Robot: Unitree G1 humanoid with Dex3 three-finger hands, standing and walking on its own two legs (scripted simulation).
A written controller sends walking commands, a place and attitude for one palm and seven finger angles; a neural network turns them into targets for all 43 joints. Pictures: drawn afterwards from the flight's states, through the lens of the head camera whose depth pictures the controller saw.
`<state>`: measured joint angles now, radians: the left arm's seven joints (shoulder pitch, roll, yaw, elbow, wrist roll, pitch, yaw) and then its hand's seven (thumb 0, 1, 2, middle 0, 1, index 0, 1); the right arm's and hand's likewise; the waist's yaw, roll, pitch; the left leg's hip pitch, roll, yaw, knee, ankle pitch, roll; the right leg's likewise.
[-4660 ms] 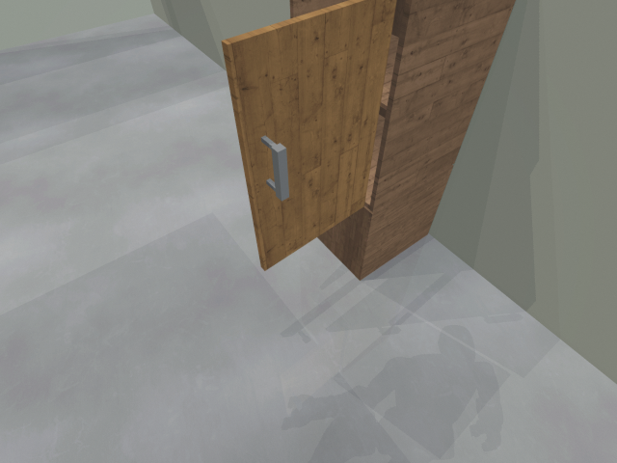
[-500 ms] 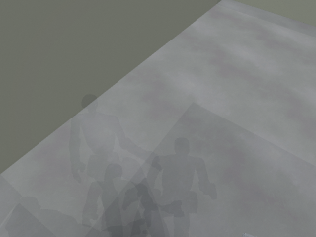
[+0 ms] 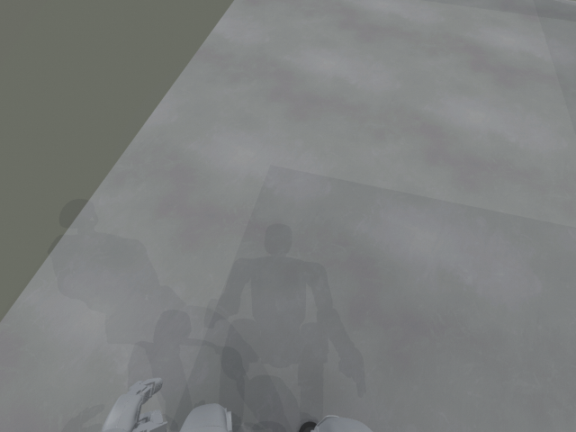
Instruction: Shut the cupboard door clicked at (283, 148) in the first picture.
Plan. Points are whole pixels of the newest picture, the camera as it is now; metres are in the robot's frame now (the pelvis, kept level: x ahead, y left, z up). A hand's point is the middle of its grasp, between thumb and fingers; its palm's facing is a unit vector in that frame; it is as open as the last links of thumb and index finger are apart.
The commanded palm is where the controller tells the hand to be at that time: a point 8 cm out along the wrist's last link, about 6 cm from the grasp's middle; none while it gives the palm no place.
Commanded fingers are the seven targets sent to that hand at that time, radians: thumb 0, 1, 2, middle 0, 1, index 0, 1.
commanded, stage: walk around to get in front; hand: left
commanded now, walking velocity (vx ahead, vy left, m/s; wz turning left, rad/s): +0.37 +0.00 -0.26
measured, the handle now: out of the picture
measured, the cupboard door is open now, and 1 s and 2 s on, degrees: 93 93 93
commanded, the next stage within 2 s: walk to a spot facing it in 0.36 s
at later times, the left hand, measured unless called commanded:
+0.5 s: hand (179, 316) +0.31 +0.19 -0.15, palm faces -0.14 -0.97 -0.18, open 7.3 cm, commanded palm none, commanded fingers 0.00 0.90 0.90 -0.20 -0.30 -0.20 -0.30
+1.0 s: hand (219, 236) +0.48 +0.14 -0.16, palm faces +0.07 -0.98 -0.19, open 7.3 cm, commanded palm none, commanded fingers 0.00 0.90 0.90 -0.20 -0.30 -0.20 -0.30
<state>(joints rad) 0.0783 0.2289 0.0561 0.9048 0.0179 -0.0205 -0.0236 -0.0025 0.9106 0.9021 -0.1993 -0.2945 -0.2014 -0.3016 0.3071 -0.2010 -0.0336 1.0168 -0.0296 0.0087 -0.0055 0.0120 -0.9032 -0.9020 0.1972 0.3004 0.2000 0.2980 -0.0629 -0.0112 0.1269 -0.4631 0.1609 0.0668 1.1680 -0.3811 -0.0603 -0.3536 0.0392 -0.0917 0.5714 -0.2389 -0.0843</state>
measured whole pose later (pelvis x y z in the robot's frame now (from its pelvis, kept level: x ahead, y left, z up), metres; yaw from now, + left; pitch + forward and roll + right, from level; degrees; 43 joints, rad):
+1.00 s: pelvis +0.38 -0.05 +0.00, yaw +4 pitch +2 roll -1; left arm 0.09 0.21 0.06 0.97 0.00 0.04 0.01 0.00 0.91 0.90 -0.20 -0.29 -0.20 -0.30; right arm 0.28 -0.14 -0.03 0.98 -0.04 -0.01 -0.02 0.00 -0.90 -0.90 0.20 0.30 0.20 0.30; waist -0.05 -0.02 0.05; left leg -0.32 0.06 0.03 0.57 -0.29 -0.02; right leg -0.42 -0.04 -0.06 0.91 -0.50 0.07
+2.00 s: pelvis +0.45 -0.14 +0.01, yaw +42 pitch +0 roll +3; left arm 0.19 0.20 0.03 0.87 0.03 0.01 0.01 0.00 0.90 0.90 -0.20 -0.30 -0.21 -0.30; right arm 0.14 -0.24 -0.07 0.91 -0.01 0.07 0.03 0.01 -0.90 -0.90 0.19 0.30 0.20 0.30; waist -0.01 -0.05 0.12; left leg -0.36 0.01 0.10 0.75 -0.43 -0.05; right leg -0.26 -0.15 -0.17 0.58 -0.31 0.01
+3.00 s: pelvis +0.51 -0.18 +0.00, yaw +80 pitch +1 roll +1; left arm 0.16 0.25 0.06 0.86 0.02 0.02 0.01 0.00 0.91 0.90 -0.20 -0.29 -0.20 -0.30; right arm 0.15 -0.24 -0.07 0.91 -0.02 0.07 0.01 0.01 -0.90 -0.90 0.20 0.30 0.20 0.30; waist 0.00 0.02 0.10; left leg -0.41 -0.03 -0.10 0.75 -0.41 -0.03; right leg -0.31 -0.05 -0.04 0.61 -0.30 0.02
